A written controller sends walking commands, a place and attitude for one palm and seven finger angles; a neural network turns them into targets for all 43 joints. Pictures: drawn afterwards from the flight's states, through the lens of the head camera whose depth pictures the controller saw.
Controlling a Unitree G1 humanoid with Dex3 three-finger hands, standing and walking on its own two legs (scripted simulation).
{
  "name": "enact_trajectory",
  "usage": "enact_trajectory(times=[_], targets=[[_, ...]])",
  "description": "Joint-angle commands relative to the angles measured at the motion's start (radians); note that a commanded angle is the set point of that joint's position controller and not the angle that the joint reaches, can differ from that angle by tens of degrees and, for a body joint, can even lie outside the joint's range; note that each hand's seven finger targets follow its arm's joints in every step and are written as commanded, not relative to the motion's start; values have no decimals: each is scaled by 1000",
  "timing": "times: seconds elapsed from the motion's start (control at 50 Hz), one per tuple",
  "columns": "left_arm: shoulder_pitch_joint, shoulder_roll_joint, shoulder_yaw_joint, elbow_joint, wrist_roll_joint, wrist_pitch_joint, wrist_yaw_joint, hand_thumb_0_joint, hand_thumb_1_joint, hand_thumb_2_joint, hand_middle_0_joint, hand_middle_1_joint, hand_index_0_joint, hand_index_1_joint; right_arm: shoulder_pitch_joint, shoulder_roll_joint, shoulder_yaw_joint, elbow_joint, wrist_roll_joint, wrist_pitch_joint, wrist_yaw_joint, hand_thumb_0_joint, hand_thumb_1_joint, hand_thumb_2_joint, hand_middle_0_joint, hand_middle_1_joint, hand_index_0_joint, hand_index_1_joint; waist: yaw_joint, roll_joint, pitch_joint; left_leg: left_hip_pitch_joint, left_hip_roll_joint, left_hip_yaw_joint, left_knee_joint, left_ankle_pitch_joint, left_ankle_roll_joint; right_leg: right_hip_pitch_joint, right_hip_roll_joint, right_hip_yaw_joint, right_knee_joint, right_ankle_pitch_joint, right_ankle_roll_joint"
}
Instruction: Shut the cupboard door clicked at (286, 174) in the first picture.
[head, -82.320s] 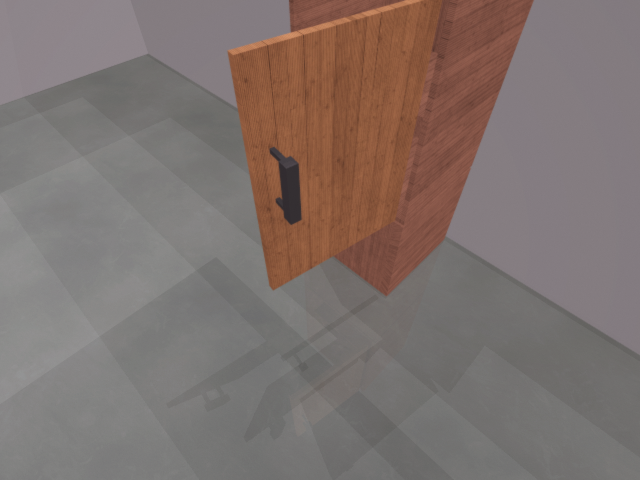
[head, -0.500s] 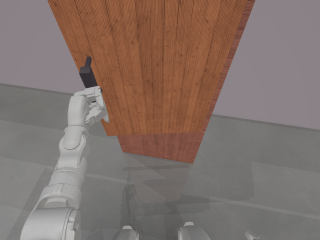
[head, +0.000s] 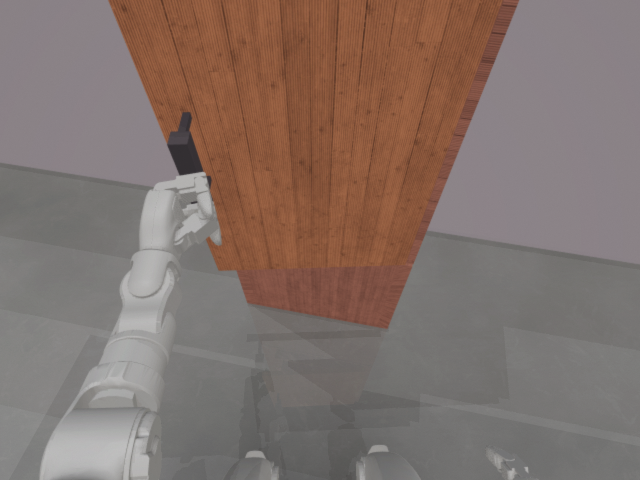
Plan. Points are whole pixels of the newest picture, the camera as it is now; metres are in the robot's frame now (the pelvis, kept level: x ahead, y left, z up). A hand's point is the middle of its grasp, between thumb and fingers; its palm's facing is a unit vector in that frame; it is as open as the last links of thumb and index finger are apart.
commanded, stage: push the door shut along its arc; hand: left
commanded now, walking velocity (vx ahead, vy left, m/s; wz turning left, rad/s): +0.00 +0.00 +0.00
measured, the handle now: (195, 164) +0.53 +0.18 +0.07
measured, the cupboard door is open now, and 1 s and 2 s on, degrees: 13 0 0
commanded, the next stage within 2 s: pull the fist back off the door in 1.32 s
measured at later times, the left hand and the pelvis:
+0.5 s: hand (220, 185) +0.48 +0.13 +0.08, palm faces -0.13 -0.99 -0.05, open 3.1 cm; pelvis -0.01 +0.00 -0.02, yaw +0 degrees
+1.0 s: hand (245, 155) +0.54 +0.10 +0.07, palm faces -0.28 -0.96 -0.03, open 3.1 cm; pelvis -0.02 +0.02 -0.04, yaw -1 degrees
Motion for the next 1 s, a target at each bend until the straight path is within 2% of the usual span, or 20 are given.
enact_trajectory(times=[0.0, 0.08, 0.12, 0.16, 0.22, 0.28, 0.38, 0.42, 0.44, 0.48, 0.54, 0.56, 0.64, 0.72, 0.78, 0.8, 0.86, 0.88, 0.94, 0.98], targets=[[-515, 158, 19, -146, -22, -72, -36, 0, 900, 900, -1300, -1500, -1300, -1500, 73, -142, -57, -70, 9, -31, -14, 0, -900, -900, 200, 300, 200, 300, -40, -11, -339, 143, -31, 1, -109, 172, 38, 185, 12, 14, -128, 258, -5], [-591, 173, 20, -63, -20, -66, -62, 0, 900, 900, -1300, -1500, -1300, -1500, 89, -152, -56, -59, 9, -31, -13, 0, -900, -900, 200, 300, 200, 300, -53, 16, -356, 142, -30, -11, -93, 168, 36, 131, 13, 9, -109, 239, -9], [-607, 204, 43, -20, -19, -57, -70, 0, 900, 900, -1300, -1500, -1300, -1500, 100, -159, -55, -60, 7, -27, -11, 0, -900, -900, 200, 300, 200, 300, -57, -21, -363, 105, -32, -10, -85, 162, 39, 144, 13, 13, -105, 237, -6], [-628, 251, 80, 2, -15, -56, -78, 0, 900, 900, -1300, -1500, -1300, -1500, 116, -164, -54, -66, 5, -24, -11, 0, -900, -900, 200, 300, 200, 300, -48, -5, -382, 93, -33, -14, -78, 172, 40, 147, 17, 12, -90, 242, -10], [-682, 245, 62, 19, -10, -53, -94, 0, 900, 900, -1300, -1500, -1300, -1500, 127, -164, -55, -61, 6, -20, -6, 0, -900, -900, 200, 300, 200, 300, -71, 1, -396, 82, -31, -11, -65, 171, 42, 130, 15, 17, -86, 244, -6], [-727, 267, 69, 34, -6, -55, -114, 0, 900, 900, -1300, -1500, -1300, -1500, 148, -171, -59, -52, 5, -19, -5, 0, -900, -900, 200, 300, 200, 300, -76, 28, -429, 98, -28, -20, -53, 186, 40, 106, 17, 15, -73, 244, -9], [-842, 263, 39, 69, -12, -39, -145, 0, 900, 900, -1300, -1500, -1300, -1500, 174, -180, -57, -33, 6, -20, -7, 0, -900, -900, 200, 300, 200, 300, -121, 31, -410, 82, -26, -29, -40, 148, 47, 52, 21, 16, -80, 196, -6], [-865, 294, 53, 90, -9, -32, -155, 0, 900, 900, -1300, -1500, -1300, -1500, 186, -188, -58, -26, 5, -21, -8, 0, -900, -900, 200, 300, 200, 300, -131, 29, -407, 76, -23, -35, -36, 133, 48, 32, 22, 15, -82, 172, -7], [-878, 262, 23, 93, -9, -29, -164, 0, 900, 900, -1300, -1500, -1300, -1500, 187, -185, -57, -25, 6, -24, -6, 0, -900, -900, 200, 300, 200, 300, -136, 52, -409, 84, -23, -34, -34, 127, 48, 14, 22, 14, -83, 161, -8], [-919, 274, 26, 92, -7, -32, -172, 0, 900, 900, -1300, -1500, -1300, -1500, 201, -191, -59, -16, 1, -30, -6, 0, -900, -900, 200, 300, 200, 300, -145, 68, -444, 115, -19, -46, -25, 146, 47, -12, 24, 7, -72, 163, -10], [-966, 322, 46, 135, -2, -16, -184, 0, 900, 900, -1300, -1500, -1300, -1500, 210, -197, -52, -9, 2, -32, -6, 0, -900, -900, 200, 300, 200, 300, -160, 47, -410, 47, -20, -44, -15, 90, 52, -20, 25, 15, -78, 114, -8], [-989, 355, 69, 133, -2, -19, -184, 0, 900, 900, -1300, -1500, -1300, -1500, 219, -199, -51, -9, 1, -36, -10, 0, -900, -900, 200, 300, 200, 300, -162, 56, -415, 43, -21, -46, -10, 95, 56, -20, 27, 14, -73, 116, -10], [-1042, 328, 22, 171, 16, 0, -198, 0, 900, 900, -1300, -1500, -1300, -1500, 228, -203, -47, -1, -1, -43, -4, 0, -900, -900, 200, 300, 200, 300, -190, 100, -424, 56, -15, -57, 6, 90, 53, -90, 28, 7, -60, 95, -11], [-1122, 378, 40, 204, 25, 27, -213, 0, 900, 900, -1300, -1500, -1300, -1500, 248, -211, -41, 4, -3, -49, -7, 0, -900, -900, 200, 300, 200, 300, -213, 117, -438, 32, -11, -61, 28, 82, 57, -121, 30, 8, -48, 81, -12], [-1167, 364, 25, 205, 30, 39, -223, 0, 900, 900, -1300, -1500, -1300, -1500, 261, -215, -40, 9, -9, -55, -3, 0, -900, -900, 200, 300, 200, 300, -226, 160, -478, 70, -8, -71, 44, 115, 54, -163, 31, -2, -32, 94, -15], [-1167, 406, 53, 220, 35, 46, -223, 0, 900, 900, -1300, -1500, -1300, -1500, 271, -218, -39, 12, -10, -53, -3, 0, -900, -900, 200, 300, 200, 300, -220, 158, -481, 69, -5, -76, 50, 133, 53, -164, 32, -5, -25, 102, -18], [-1200, 377, 38, 204, 34, 60, -234, 0, 900, 900, -1300, -1500, -1300, -1500, 290, -214, -39, 9, -16, -55, 2, 0, -900, -900, 200, 300, 200, 300, -231, 179, -529, 106, -5, -79, 66, 203, 54, -174, 37, -14, -11, 144, -19], [-1192, 432, 79, 217, 39, 67, -233, 0, 900, 900, -1300, -1500, -1300, -1500, 296, -220, -38, 11, -17, -50, 3, 0, -900, -900, 200, 300, 200, 300, -219, 177, -535, 107, 1, -83, 66, 218, 50, -171, 37, -16, -7, 149, -20], [-1220, 465, 97, 239, 51, 89, -228, 0, 900, 900, -1300, -1500, -1300, -1500, 301, -219, -32, 6, -18, -45, 6, 0, -900, -900, 200, 300, 200, 300, -232, 165, -510, 46, 0, -72, 81, 193, 55, -165, 41, -11, -7, 140, -15], [-1238, 490, 111, 232, 66, 87, -221, 0, 900, 900, -1300, -1500, -1300, -1500, 314, -217, -30, 3, -22, -44, 8, 0, -900, -900, 200, 300, 200, 300, -229, 178, -541, 56, -1, -75, 89, 233, 56, -161, 43, -13, 5, 164, -17]])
